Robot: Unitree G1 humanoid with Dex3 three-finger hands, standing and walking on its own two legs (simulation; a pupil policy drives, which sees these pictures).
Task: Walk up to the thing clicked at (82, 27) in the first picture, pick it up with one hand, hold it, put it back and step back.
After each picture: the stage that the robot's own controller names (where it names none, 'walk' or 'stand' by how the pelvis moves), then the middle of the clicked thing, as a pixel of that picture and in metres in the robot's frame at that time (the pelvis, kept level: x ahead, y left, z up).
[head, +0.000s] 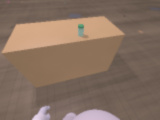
stand; (80, 30) +0.86 +0.18 +0.05
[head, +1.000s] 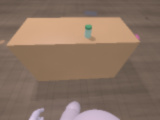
walk; (88, 31) +0.78 +0.14 +0.06
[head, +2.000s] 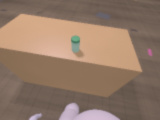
walk; (75, 44) +0.53 +0.21 +0.07
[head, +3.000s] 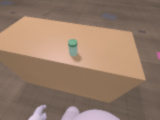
stand; (73, 47) +0.49 +0.18 +0.07
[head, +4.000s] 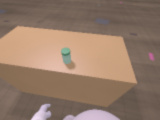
stand; (66, 56) +0.45 +0.22 +0.05
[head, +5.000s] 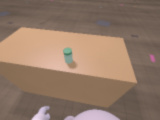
stand; (68, 55) +0.47 +0.21 +0.04
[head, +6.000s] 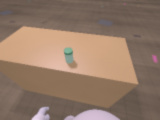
stand; (68, 55) +0.47 +0.21 +0.04
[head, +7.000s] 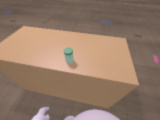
stand; (68, 55) +0.47 +0.21 +0.04
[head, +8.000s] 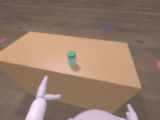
rise first; (71, 58) +0.46 +0.20 +0.05
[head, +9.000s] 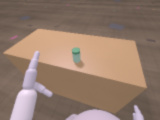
go down; (76, 55) +0.49 +0.19 +0.05
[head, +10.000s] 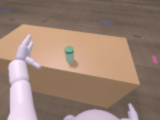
go down; (69, 54) +0.48 +0.18 +0.06
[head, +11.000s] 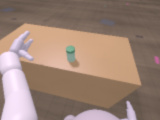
go down; (70, 54) +0.48 +0.18 +0.06
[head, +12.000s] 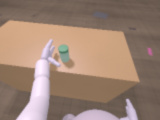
close in; (64, 53) +0.45 +0.19 +0.07
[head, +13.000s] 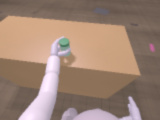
close; (65, 47) +0.48 +0.19 +0.09
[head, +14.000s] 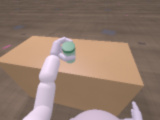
lift; (69, 53) +0.33 +0.15 +0.24
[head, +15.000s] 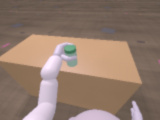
lift; (71, 56) +0.34 +0.15 +0.21
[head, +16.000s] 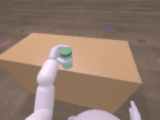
hold; (66, 58) +0.33 +0.17 +0.19
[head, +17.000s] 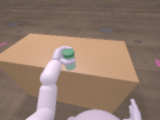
hold; (69, 59) +0.34 +0.15 +0.18
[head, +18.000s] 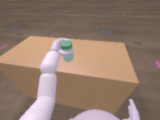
crouch; (67, 51) +0.37 +0.17 +0.22
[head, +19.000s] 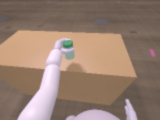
lower; (68, 50) +0.45 +0.15 +0.15
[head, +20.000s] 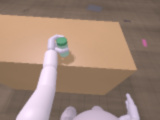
lower; (63, 47) +0.48 +0.17 +0.10
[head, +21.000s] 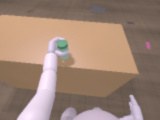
lower; (63, 50) +0.46 +0.18 +0.10
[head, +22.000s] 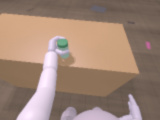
lower; (63, 49) +0.46 +0.18 +0.09
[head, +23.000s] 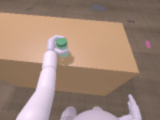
lower; (62, 48) +0.47 +0.18 +0.09
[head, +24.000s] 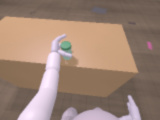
open; (66, 50) +0.46 +0.16 +0.09
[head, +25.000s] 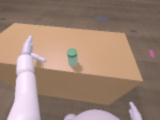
sink last; (72, 57) +0.43 +0.14 +0.08
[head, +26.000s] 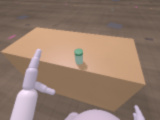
stand; (78, 56) +0.47 +0.16 +0.06
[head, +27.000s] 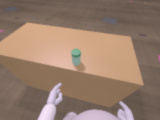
stand; (76, 57) +0.44 +0.15 +0.05
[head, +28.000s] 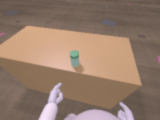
stand; (74, 58) +0.44 +0.16 +0.05
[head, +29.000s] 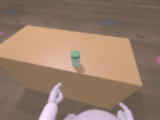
stand; (75, 59) +0.43 +0.15 +0.05
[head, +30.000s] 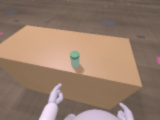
stand; (75, 59) +0.43 +0.16 +0.05
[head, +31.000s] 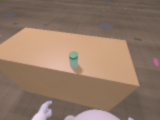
walk; (73, 60) +0.44 +0.16 +0.05
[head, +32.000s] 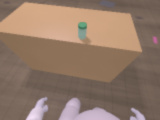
walk; (82, 31) +0.64 +0.14 +0.08
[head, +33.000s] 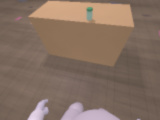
walk; (89, 13) +1.03 +0.13 +0.07
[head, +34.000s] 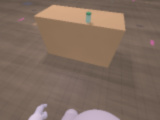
stand; (88, 17) +1.14 +0.13 +0.07
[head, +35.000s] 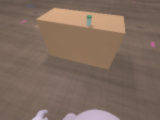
stand; (88, 20) +1.14 +0.12 +0.05
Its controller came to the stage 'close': yes
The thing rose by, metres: 0.21
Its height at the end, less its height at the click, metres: +0.00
